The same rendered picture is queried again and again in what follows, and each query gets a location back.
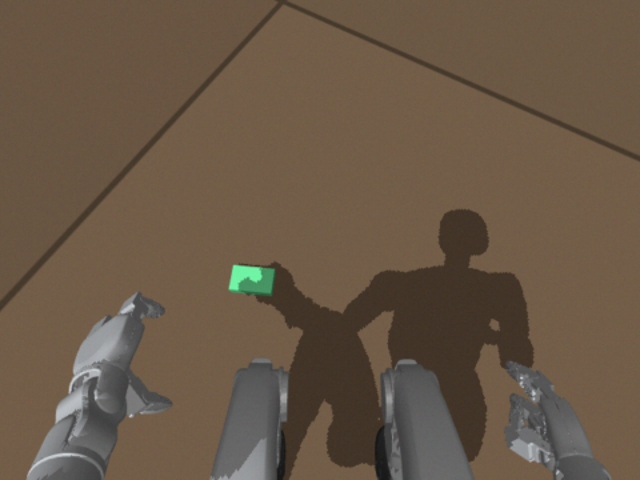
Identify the left robot hand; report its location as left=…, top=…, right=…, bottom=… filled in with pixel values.
left=73, top=291, right=173, bottom=418

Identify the small box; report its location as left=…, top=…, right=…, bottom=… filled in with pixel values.
left=229, top=265, right=276, bottom=296

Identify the right robot arm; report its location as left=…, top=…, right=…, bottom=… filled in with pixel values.
left=553, top=456, right=612, bottom=480

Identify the right robot hand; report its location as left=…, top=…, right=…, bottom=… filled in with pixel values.
left=504, top=361, right=594, bottom=472

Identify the right robot foot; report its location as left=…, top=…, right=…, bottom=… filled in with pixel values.
left=375, top=426, right=391, bottom=480

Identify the left robot arm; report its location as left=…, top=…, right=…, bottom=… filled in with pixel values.
left=26, top=364, right=129, bottom=480

